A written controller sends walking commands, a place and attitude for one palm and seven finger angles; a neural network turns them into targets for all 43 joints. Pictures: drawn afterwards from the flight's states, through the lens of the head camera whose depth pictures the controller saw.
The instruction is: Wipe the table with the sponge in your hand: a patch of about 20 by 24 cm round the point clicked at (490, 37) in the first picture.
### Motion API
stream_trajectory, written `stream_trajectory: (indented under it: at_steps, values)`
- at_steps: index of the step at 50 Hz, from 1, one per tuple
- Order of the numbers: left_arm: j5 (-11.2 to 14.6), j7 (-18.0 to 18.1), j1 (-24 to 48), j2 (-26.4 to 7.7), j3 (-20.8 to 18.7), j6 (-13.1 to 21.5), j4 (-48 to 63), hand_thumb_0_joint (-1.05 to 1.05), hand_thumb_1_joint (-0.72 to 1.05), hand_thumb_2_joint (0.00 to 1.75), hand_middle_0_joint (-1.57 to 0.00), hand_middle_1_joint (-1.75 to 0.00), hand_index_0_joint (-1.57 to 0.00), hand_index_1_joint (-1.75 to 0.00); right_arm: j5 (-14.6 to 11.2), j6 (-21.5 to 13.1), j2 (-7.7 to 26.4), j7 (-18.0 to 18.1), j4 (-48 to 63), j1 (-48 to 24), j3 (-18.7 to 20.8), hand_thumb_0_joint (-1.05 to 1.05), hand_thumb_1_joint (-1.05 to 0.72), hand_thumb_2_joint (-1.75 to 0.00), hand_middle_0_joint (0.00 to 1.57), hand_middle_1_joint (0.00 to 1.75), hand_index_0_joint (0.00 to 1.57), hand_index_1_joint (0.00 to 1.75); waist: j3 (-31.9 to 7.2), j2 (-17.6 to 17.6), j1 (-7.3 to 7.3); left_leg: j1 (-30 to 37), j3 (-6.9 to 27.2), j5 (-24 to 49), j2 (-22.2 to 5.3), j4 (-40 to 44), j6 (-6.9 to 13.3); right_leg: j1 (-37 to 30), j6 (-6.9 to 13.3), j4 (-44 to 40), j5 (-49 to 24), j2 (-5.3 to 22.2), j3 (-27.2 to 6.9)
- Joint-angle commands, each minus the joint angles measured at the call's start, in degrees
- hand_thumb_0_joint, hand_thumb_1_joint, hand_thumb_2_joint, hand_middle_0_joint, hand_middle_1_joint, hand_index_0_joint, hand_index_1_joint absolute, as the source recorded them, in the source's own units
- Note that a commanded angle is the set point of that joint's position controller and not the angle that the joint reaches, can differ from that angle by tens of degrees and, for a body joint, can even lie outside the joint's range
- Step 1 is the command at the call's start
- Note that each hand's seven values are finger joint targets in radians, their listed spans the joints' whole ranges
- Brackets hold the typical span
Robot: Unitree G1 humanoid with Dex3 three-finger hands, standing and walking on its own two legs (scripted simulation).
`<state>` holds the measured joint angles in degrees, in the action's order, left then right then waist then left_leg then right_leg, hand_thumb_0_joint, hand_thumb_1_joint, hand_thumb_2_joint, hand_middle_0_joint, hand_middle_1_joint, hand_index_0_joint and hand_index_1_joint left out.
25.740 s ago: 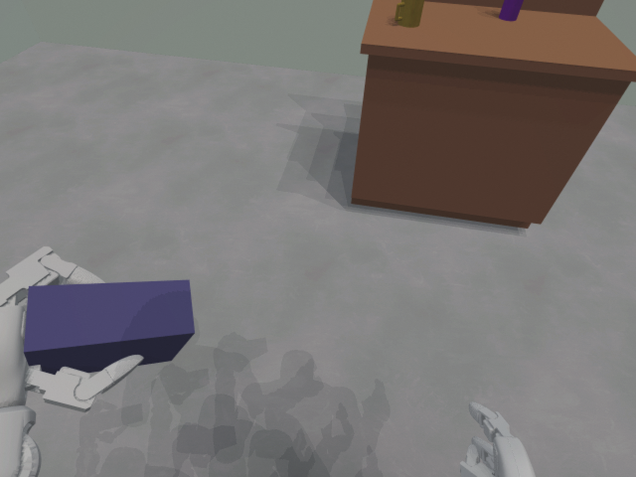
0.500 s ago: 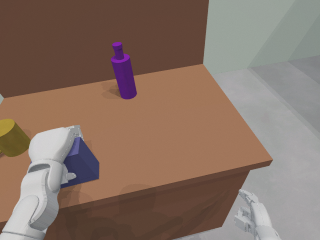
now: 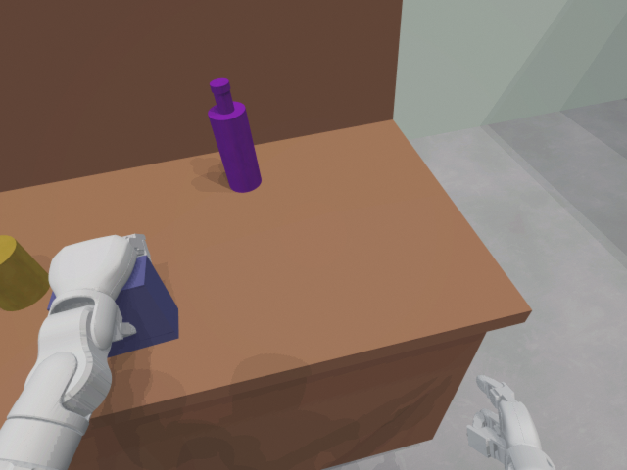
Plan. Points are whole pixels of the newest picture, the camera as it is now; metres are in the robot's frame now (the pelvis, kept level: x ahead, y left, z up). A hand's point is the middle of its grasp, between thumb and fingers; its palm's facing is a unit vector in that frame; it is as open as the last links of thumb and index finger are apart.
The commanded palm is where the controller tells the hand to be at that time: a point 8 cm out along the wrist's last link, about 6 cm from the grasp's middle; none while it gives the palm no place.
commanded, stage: wipe forward along the first lane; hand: left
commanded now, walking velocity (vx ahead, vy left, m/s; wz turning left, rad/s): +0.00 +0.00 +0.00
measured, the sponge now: (128, 318) +0.27 +0.31 +0.04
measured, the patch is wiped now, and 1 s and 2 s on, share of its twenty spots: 0.30 0.45 0.55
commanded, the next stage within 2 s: slide across to the middle lane in 1.22 s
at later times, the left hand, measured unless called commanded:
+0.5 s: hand (127, 261) +0.33 +0.32 +0.09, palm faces -0.08 -0.01 -1.00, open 9.7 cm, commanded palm +0.32 +0.31 +0.13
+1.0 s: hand (129, 232) +0.38 +0.34 +0.09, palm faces -0.12 +0.00 -0.99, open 9.7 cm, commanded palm +0.37 +0.34 +0.14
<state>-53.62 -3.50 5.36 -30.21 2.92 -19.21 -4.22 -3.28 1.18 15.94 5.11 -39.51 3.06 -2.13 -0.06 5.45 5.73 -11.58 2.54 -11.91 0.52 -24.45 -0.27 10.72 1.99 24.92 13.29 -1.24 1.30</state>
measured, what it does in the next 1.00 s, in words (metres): stands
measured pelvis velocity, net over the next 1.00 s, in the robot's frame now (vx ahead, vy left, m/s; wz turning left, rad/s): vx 0.01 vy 0.01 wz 0.00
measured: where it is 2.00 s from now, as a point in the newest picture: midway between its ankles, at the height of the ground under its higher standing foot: outside the picture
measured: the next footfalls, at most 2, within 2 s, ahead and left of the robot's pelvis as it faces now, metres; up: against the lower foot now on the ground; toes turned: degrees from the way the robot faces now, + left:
none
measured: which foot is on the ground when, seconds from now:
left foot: down 0.00-1.00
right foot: down 0.00-1.00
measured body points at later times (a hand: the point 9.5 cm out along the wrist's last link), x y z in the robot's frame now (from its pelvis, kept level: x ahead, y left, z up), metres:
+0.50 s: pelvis +0.00 +0.00 +0.00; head +0.02 -0.03 +0.44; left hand +0.33 +0.31 +0.15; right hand +0.18 -0.25 -0.12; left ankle +0.01 +0.13 -0.74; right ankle +0.00 -0.10 -0.74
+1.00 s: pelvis +0.01 +0.01 +0.00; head +0.04 +0.00 +0.45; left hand +0.38 +0.34 +0.15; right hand +0.15 -0.25 -0.12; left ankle +0.01 +0.13 -0.74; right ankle +0.00 -0.10 -0.74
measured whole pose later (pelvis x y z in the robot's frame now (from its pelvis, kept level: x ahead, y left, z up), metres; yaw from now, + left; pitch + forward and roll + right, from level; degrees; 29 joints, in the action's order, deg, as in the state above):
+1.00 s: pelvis +0.01 +0.01 +0.00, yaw +0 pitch +6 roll -1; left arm -57.0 -3.3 31.3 -34.4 1.1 -9.3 -36.6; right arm -4.6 4.3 16.9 5.0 -40.2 10.8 -0.6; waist -2.7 3.2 1.4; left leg -20.5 2.7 -13.1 1.0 -28.0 0.7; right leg 18.5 1.1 26.2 13.4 -0.9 1.4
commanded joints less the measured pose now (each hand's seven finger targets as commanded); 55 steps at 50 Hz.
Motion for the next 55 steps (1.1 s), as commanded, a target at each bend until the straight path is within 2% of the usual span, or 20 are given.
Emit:
stream_trajectory:
  at_steps: [1,3,6,8,9,14,21,23,25,28,32,33,34,36,38,40,45,48,51,55]
  values:
    - [-0.3,1.1,13.6,-9.7,-4.8,2.5,3.4,0.00,0.10,1.30,-1.20,-1.60,-1.20,-1.60,0.2,-2.7,6.3,0.8,9.0,-7.7,2.5,0.00,-0.90,-0.90,0.20,0.30,0.20,0.30,-10.7,-7.1,-1.32,2.5,-0.9,7.1,2.2,1.0,3.0,-0.9,0.8,-4.6,-9.3,0.5,-2.1]
    - [-0.4,1.4,14.9,-12.1,-6.9,3.1,2.3,0.00,0.10,1.30,-1.20,-1.60,-1.20,-1.60,0.0,-2.6,6.8,0.7,8.7,-7.5,2.7,0.00,-0.90,-0.90,0.20,0.30,0.20,0.30,-10.2,-7.2,-1.26,2.0,-0.7,6.3,2.1,1.1,3.0,-0.1,1.1,-4.4,-8.6,0.1,-3.1]
    - [-0.8,1.3,17.8,-11.7,-6.0,3.5,-3.6,0.00,0.10,1.30,-1.20,-1.60,-1.20,-1.60,-0.2,-2.2,7.2,1.0,7.8,-5.5,3.0,0.00,-0.90,-0.90,0.20,0.30,0.20,0.30,-8.9,-9.1,-2.23,0.3,-1.1,5.0,2.2,0.5,3.1,1.4,0.5,-4.7,-7.5,0.3,-2.1]
    - [-1.3,1.5,19.5,-13.6,-7.0,3.7,-4.4,0.00,0.10,1.30,-1.20,-1.60,-1.20,-1.60,-0.4,-2.1,7.5,0.9,7.7,-5.3,3.1,0.00,-0.90,-0.90,0.20,0.30,0.20,0.30,-8.9,-6.8,-2.08,0.1,-1.1,4.2,2.2,0.8,3.1,2.0,0.9,-4.6,-6.1,0.1,-2.7]
    - [-1.5,1.3,20.4,-11.2,-4.7,3.8,-5.1,0.00,0.10,1.30,-1.20,-1.60,-1.20,-1.60,-0.3,-2.1,7.3,1.0,8.1,-4.6,3.1,0.00,-0.90,-0.90,0.20,0.30,0.20,0.30,-10.3,-6.9,-2.28,-0.1,-1.3,5.4,2.4,0.2,3.2,1.2,0.9,-4.0,-7.9,0.3,-1.8]
    - [-2.1,1.2,21.3,-11.9,-5.0,4.3,-8.5,0.00,0.10,1.30,-1.20,-1.60,-1.20,-1.60,-0.4,-1.4,7.8,0.6,8.0,-2.9,3.6,0.00,-0.90,-0.90,0.20,0.30,0.20,0.30,-12.7,-6.5,-2.37,-0.8,-1.4,6.7,2.5,-0.9,3.3,0.6,1.0,-3.0,-10.2,0.3,-1.5]
    - [-1.3,1.7,22.6,-11.0,-4.7,5.8,-10.9,0.00,0.10,1.30,-1.20,-1.60,-1.20,-1.60,-0.7,-0.7,8.0,0.2,8.2,-1.7,4.1,0.00,-0.90,-0.90,0.20,0.30,0.20,0.30,-12.0,-8.4,-2.95,-2.2,-1.3,6.0,2.2,-1.2,3.4,1.8,0.7,-2.7,-10.4,0.3,-1.3]
    - [-1.1,2.1,24.7,-13.9,-6.9,6.3,-10.8,0.00,0.10,1.30,-1.20,-1.60,-1.20,-1.60,-0.8,-0.6,8.4,0.3,8.0,-1.7,4.1,0.00,-0.90,-0.90,0.20,0.30,0.20,0.30,-12.1,-8.6,-2.88,-2.4,-1.0,5.5,2.1,-0.9,3.4,1.9,0.8,-2.8,-10.0,0.3,-1.7]
    - [-2.0,2.3,26.7,-13.3,-5.9,6.2,-13.9,0.00,0.10,1.30,-1.20,-1.60,-1.20,-1.60,-0.9,-0.4,8.3,0.4,7.6,-0.7,4.1,0.00,-0.90,-0.90,0.20,0.30,0.20,0.30,-11.0,-9.8,-3.53,-3.1,-1.3,5.0,2.1,-0.9,3.4,3.1,0.7,-2.9,-8.7,0.2,-1.1]
    - [-2.5,2.6,30.6,-14.4,-5.7,6.6,-13.7,0.00,0.10,1.30,-1.20,-1.60,-1.20,-1.60,-1.0,-0.3,8.5,0.5,7.4,-0.6,4.1,0.00,-0.90,-0.90,0.20,0.30,0.20,0.30,-12.0,-5.9,-3.68,-2.2,-1.2,4.3,2.2,-0.6,3.4,3.9,1.1,-3.1,-6.7,0.1,-1.3]
    - [-3.6,2.4,32.2,-14.2,-4.8,6.1,-18.0,0.00,0.10,1.30,-1.20,-1.60,-1.20,-1.60,-1.0,0.3,8.5,0.4,7.1,0.5,4.1,0.00,-0.90,-0.90,0.20,0.30,0.20,0.30,-12.7,-7.1,-3.92,-2.8,-1.2,4.9,2.3,-1.0,3.4,3.4,1.0,-3.0,-7.6,0.2,-1.0]
    - [-3.4,2.5,32.4,-16.1,-6.5,6.3,-17.5,0.00,0.10,1.30,-1.20,-1.60,-1.20,-1.60,-1.0,0.2,8.7,0.4,7.1,0.4,4.2,0.00,-0.90,-0.90,0.20,0.30,0.20,0.30,-13.9,-5.9,-3.61,-2.3,-1.2,5.8,2.2,-0.9,3.4,2.8,1.3,-2.8,-8.4,0.1,-1.2]
    - [-3.6,2.2,33.9,-14.2,-4.2,6.3,-18.3,0.00,0.10,1.30,-1.20,-1.60,-1.20,-1.60,-1.0,0.4,8.5,0.5,7.3,0.9,4.1,0.00,-0.90,-0.90,0.20,0.30,0.20,0.30,-13.9,-6.2,-4.16,-2.6,-1.1,5.3,2.3,-0.9,3.4,3.0,1.1,-2.9,-7.6,0.1,-0.5]
    - [-3.6,2.2,34.6,-14.4,-4.3,6.6,-20.0,0.00,0.10,1.30,-1.20,-1.60,-1.20,-1.60,-1.1,0.6,8.5,0.5,7.2,1.2,4.1,0.00,-0.90,-0.90,0.20,0.30,0.20,0.30,-13.6,-6.9,-4.40,-2.8,-1.2,4.8,2.1,-1.0,3.4,3.6,1.0,-3.1,-7.4,0.2,-0.7]
    - [-3.4,2.2,34.8,-17.9,-7.3,7.2,-20.8,0.00,0.10,1.30,-1.20,-1.60,-1.20,-1.60,-1.1,0.8,8.9,0.5,7.1,1.3,4.1,0.00,-0.90,-0.90,0.20,0.30,0.20,0.30,-14.2,-6.3,-3.78,-3.0,-1.0,5.4,2.1,-0.8,3.4,2.6,1.2,-3.0,-8.1,0.2,-1.0]
    - [-3.7,2.0,36.1,-16.3,-5.7,7.5,-23.2,0.00,0.10,1.30,-1.20,-1.60,-1.20,-1.60,-1.1,0.9,8.7,0.6,7.2,2.2,4.1,0.00,-0.90,-0.90,0.20,0.30,0.20,0.30,-13.3,-8.1,-4.38,-3.7,-1.3,5.1,2.1,-1.0,3.5,3.1,1.0,-3.1,-8.2,0.2,-0.6]
    - [-5.1,2.0,41.8,-17.8,-5.2,8.8,-26.5,0.00,0.10,1.30,-1.20,-1.60,-1.20,-1.60,-1.2,1.1,9.0,0.6,6.4,3.9,4.2,0.00,-0.90,-0.90,0.20,0.30,0.20,0.30,-13.4,-5.6,-5.26,-3.2,-1.1,5.2,1.9,-0.9,3.5,5.1,1.3,-3.2,-6.6,0.0,-0.3]
    - [-5.0,2.0,42.8,-19.2,-6.7,9.9,-26.9,0.00,0.10,1.30,-1.20,-1.60,-1.20,-1.60,-1.2,1.2,9.2,0.6,6.6,4.5,4.4,0.00,-0.90,-0.90,0.20,0.30,0.20,0.30,-15.8,-4.5,-4.77,-2.8,-0.7,7.0,1.8,-0.8,3.4,4.1,1.7,-2.9,-8.2,0.0,-0.5]
    - [-5.4,2.2,42.6,-19.4,-6.7,10.5,-29.5,0.00,0.10,1.30,-1.20,-1.60,-1.20,-1.60,-1.0,1.5,9.5,0.5,5.9,6.1,4.7,0.00,-0.90,-0.90,0.20,0.30,0.20,0.30,-16.7,-6.3,-5.21,-2.9,-1.0,8.0,1.7,-1.6,3.5,3.8,1.4,-2.7,-10.1,0.0,-0.5]
    - [-5.5,2.4,44.3,-17.8,-5.1,11.4,-30.4,0.00,0.10,1.30,-1.20,-1.60,-1.20,-1.60,-1.1,1.9,9.4,0.2,5.7,6.9,5.0,0.00,-0.90,-0.90,0.20,0.30,0.20,0.30,-16.3,-4.6,-5.62,-2.5,-0.9,9.2,1.5,-1.6,3.3,5.0,1.6,-2.6,-10.7,-0.1,-0.2]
